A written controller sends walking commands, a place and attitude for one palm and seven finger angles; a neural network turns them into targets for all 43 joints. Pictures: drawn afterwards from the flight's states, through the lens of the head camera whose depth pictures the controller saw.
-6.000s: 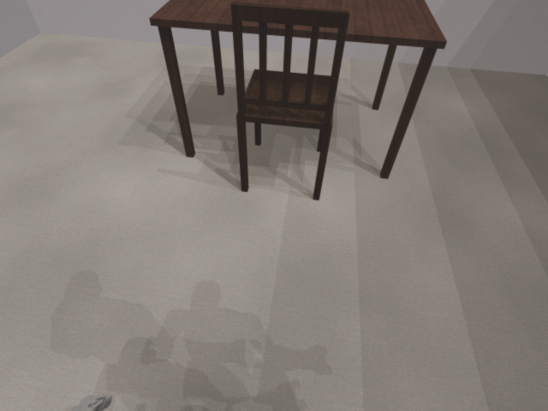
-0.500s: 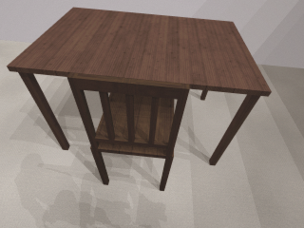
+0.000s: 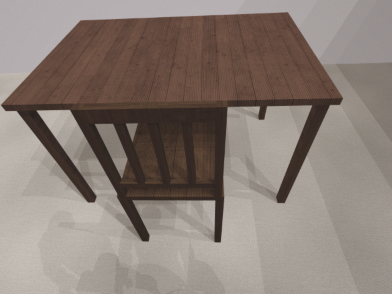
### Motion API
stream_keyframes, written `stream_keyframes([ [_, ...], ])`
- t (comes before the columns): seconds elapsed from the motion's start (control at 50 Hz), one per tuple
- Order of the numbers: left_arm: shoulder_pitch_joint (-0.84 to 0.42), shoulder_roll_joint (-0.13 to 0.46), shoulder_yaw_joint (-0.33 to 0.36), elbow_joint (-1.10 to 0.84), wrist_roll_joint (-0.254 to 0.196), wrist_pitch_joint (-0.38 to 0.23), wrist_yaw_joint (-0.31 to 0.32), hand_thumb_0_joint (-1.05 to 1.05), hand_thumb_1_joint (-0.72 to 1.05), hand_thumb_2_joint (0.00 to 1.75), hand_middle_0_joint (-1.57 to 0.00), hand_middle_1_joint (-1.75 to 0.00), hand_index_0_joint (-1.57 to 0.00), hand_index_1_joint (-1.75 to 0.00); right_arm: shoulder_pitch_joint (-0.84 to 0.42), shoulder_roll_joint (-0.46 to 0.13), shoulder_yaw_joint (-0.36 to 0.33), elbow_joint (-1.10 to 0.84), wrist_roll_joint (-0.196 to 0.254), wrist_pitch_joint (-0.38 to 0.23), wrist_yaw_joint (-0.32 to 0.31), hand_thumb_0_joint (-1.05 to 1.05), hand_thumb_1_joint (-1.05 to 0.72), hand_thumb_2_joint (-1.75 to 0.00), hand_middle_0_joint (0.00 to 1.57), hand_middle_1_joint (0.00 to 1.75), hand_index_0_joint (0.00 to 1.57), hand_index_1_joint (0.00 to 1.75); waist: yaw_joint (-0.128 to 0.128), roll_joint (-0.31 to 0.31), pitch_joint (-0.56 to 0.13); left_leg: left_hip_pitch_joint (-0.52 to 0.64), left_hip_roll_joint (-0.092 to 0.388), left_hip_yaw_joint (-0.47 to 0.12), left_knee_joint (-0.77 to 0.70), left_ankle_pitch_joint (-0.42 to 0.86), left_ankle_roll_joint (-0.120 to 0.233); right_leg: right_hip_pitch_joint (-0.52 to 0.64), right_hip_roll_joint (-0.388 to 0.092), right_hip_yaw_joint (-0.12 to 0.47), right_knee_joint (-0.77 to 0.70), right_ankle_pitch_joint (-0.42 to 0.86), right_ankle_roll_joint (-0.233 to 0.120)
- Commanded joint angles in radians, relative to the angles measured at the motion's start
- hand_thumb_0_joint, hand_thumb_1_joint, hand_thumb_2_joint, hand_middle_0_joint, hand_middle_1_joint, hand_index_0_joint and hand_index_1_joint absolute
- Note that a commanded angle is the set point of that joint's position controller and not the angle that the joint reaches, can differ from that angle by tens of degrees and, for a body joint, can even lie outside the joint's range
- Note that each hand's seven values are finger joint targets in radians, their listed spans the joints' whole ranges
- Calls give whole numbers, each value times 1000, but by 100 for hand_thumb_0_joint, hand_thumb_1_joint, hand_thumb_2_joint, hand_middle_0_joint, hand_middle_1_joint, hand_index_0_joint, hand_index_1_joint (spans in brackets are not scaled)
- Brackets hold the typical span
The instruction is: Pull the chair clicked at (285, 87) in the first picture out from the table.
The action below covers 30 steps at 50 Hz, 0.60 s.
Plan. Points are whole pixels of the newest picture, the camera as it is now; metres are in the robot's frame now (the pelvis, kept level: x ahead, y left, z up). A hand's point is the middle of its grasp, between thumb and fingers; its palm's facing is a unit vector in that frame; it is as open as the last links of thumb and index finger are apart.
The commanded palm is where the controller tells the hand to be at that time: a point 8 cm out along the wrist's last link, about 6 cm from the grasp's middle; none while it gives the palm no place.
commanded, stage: look again from close up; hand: left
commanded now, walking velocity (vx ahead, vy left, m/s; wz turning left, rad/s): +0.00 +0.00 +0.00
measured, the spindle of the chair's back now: (160, 155) +0.52 +0.15 -0.08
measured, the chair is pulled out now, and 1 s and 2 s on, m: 0.00 0.00 0.00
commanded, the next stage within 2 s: shuffle to correct the standing spot in 0.96 s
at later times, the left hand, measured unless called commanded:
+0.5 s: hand out of the picture -0.01 +0.13 -0.17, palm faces +0.03 -0.98 -0.20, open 7.3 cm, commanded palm none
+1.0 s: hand out of the picture +0.00 +0.13 -0.17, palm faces +0.05 -0.98 -0.19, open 7.3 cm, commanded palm none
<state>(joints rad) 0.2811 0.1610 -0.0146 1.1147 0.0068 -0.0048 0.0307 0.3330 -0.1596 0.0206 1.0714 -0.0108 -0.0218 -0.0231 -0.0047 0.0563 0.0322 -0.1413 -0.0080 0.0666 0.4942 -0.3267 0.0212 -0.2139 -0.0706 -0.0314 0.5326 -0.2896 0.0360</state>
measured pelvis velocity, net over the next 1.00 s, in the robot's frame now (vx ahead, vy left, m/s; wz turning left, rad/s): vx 0.00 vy -0.04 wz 0.01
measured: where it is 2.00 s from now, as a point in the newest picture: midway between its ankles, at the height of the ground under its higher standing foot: outside the picture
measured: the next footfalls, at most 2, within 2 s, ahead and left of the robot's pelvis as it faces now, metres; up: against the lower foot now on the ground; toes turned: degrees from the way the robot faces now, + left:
left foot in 1.80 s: +0.17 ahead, +0.17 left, +0.00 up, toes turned +5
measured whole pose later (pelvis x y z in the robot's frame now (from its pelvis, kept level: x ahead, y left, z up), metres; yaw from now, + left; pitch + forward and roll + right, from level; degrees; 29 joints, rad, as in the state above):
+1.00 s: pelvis +0.00 -0.04 +0.01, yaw +0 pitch -1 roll +0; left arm 0.28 0.14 0.00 1.12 0.01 -0.02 0.03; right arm 0.29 -0.13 0.01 1.14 -0.01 -0.02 -0.03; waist 0.01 0.01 0.04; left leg -0.12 0.05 0.04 0.41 -0.27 -0.04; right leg -0.19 -0.01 -0.06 0.45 -0.25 -0.02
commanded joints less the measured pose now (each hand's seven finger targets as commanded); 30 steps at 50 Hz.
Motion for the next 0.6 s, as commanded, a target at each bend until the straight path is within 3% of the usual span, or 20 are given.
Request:
stream_keyframes([
  [0.0,46,95,20,-33,1,-13,5,0,90,90,-20,-30,-20,-30,45,-91,-17,-31,-1,-17,-4,0,-90,-90,20,30,20,30,9,-65,75,-98,101,-90,-141,192,19,3,-30,43,-77,131,-66],
  [0.16,46,97,25,-33,1,-21,5,0,90,90,-20,-30,-20,-30,45,-71,-15,3,-1,-14,-4,0,-90,-90,20,30,20,30,5,-102,34,-54,95,-62,-132,181,7,9,-43,69,-102,188,-70],
  [0.3,46,99,27,-24,3,-23,4,0,90,90,-20,-30,-20,-30,30,-59,-16,22,-2,-7,-6,0,-90,-90,20,30,20,30,7,-62,49,-51,94,-46,-133,161,-4,-2,-45,82,-133,184,-76],
  [0.38,49,101,27,-20,3,-26,3,0,90,90,-20,-30,-20,-30,27,-55,-18,28,-1,-4,-7,0,-90,-90,20,30,20,30,3,-93,30,-26,96,-40,-125,160,-10,3,-46,85,-152,201,-78],
  [0.58,58,99,28,-14,2,-29,2,0,90,90,-20,-30,-20,-30,28,-49,-18,41,1,-2,-8,0,-90,-90,20,30,20,30,5,-81,26,-24,99,-38,-124,168,-18,20,-45,79,-176,220,-76],
])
